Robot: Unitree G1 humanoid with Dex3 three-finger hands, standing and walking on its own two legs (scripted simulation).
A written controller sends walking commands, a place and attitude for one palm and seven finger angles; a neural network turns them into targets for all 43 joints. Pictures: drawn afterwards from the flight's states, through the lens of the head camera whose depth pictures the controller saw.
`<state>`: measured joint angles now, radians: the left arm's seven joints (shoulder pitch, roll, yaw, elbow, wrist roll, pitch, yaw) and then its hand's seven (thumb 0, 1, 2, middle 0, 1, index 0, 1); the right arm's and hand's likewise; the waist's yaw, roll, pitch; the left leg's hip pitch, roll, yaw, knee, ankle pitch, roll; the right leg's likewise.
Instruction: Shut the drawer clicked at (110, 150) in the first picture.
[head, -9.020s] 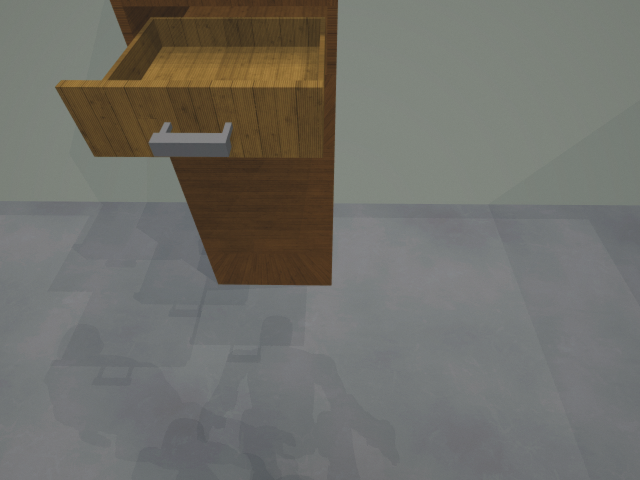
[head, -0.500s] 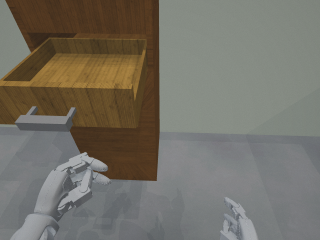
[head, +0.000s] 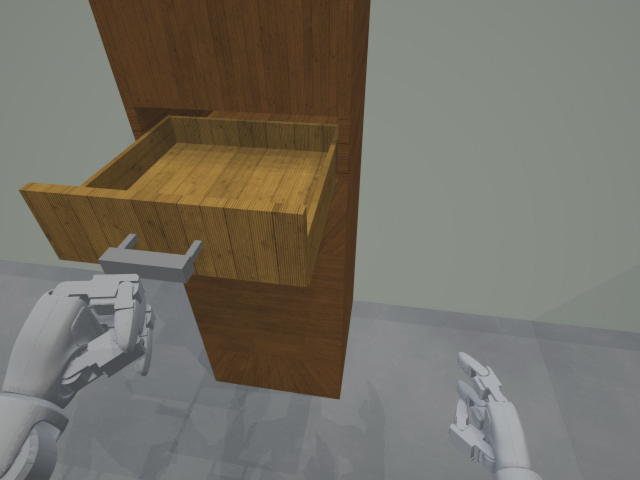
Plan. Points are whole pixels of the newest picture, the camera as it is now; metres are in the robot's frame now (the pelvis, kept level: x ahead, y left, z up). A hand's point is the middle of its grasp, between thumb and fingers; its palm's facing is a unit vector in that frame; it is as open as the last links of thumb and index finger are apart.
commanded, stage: raise the hand and make a fist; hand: left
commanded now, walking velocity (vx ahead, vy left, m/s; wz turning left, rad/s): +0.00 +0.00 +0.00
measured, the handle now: (155, 254) +0.33 +0.28 +0.15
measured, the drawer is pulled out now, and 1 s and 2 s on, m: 0.30 0.30 0.30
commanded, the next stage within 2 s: bring the fist close to the handle in 0.62 s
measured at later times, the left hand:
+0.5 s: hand (110, 322) +0.16 +0.21 +0.22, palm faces +0.08 -0.98 -0.19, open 3.3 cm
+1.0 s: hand (127, 331) +0.16 +0.20 +0.21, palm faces +0.02 -0.99 -0.11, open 3.3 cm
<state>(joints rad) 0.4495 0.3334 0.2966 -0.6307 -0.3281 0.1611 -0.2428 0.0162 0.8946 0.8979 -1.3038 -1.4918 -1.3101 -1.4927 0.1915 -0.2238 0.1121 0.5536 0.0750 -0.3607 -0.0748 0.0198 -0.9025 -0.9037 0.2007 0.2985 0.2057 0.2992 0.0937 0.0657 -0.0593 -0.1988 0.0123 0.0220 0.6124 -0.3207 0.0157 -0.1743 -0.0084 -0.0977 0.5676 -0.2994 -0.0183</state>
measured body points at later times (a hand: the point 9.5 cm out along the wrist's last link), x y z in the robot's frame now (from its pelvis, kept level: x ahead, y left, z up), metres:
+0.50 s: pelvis -0.01 -0.03 +0.01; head -0.07 -0.06 +0.45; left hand +0.15 +0.26 +0.24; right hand +0.22 -0.24 -0.03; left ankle +0.01 +0.10 -0.73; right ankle +0.01 -0.11 -0.73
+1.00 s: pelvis -0.01 +0.00 +0.01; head -0.08 -0.01 +0.45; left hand +0.16 +0.25 +0.22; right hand +0.22 -0.17 -0.02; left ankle +0.01 +0.11 -0.73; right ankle +0.01 -0.11 -0.73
